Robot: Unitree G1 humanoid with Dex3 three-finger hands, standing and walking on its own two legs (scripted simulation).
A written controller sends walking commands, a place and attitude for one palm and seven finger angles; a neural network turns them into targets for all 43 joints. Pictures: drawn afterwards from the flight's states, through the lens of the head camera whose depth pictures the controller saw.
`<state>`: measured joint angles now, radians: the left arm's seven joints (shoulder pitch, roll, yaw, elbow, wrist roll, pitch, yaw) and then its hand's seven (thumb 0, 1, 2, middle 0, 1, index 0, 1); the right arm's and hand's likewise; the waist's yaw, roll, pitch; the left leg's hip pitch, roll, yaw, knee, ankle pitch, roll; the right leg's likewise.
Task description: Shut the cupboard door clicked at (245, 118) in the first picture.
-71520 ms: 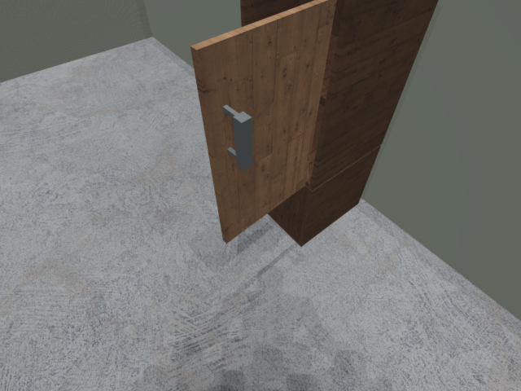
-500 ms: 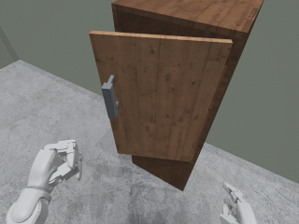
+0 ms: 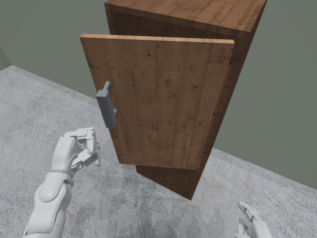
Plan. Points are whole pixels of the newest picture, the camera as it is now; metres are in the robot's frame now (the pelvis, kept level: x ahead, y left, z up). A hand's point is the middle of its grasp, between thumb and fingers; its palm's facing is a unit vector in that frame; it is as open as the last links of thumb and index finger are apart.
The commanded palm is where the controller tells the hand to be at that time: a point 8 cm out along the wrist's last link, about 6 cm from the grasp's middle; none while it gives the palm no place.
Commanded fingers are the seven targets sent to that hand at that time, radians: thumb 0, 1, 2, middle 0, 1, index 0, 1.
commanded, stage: bring the fist close to the handle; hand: left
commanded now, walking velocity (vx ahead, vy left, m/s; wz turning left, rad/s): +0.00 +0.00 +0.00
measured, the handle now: (109, 104) +0.45 +0.17 +0.09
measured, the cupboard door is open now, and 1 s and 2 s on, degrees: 23 23 4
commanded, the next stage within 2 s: push the door shut along its arc in 0.84 s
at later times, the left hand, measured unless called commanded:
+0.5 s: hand (111, 131) +0.35 +0.14 +0.10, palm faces -0.04 -1.00 -0.03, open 3.1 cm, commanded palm +0.32 +0.19 +0.09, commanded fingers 0.00 0.90 0.90 -1.30 -1.50 -1.30 -1.50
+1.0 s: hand (109, 132) +0.35 +0.14 +0.10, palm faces -0.05 -1.00 -0.03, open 3.1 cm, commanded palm +0.33 +0.19 +0.09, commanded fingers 0.00 0.90 0.90 -1.30 -1.50 -1.30 -1.50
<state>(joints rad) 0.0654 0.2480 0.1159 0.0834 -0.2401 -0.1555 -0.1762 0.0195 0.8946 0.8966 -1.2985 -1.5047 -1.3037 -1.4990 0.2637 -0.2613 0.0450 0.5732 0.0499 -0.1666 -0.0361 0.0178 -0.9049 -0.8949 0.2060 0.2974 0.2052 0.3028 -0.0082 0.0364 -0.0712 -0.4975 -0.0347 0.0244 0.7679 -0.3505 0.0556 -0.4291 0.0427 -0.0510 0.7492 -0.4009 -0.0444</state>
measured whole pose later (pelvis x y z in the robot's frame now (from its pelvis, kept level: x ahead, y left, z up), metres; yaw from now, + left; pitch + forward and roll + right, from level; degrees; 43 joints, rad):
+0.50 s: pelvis +0.00 +0.00 +0.00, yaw +0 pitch +5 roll -1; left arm -0.21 0.22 0.09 0.34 -0.20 -0.18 -0.12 0.02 0.90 0.90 -1.30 -1.50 -1.30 -1.50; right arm 0.25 -0.26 0.03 0.60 0.05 -0.09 -0.02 0.02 -0.91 -0.89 0.21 0.30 0.20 0.30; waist -0.02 0.03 -0.07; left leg -0.50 -0.03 0.03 0.76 -0.35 0.05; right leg -0.44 0.04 -0.05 0.74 -0.40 -0.05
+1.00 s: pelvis +0.00 +0.00 +0.00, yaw +0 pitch +5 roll -1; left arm -0.24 0.22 0.09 0.40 -0.20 -0.21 -0.13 0.02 0.90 0.90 -1.30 -1.51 -1.30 -1.50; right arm 0.25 -0.26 0.03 0.60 0.06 -0.07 -0.02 0.02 -0.91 -0.89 0.20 0.30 0.20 0.30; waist -0.02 0.03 -0.06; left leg -0.50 -0.03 0.03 0.75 -0.34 0.06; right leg -0.44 0.04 -0.04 0.73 -0.38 -0.04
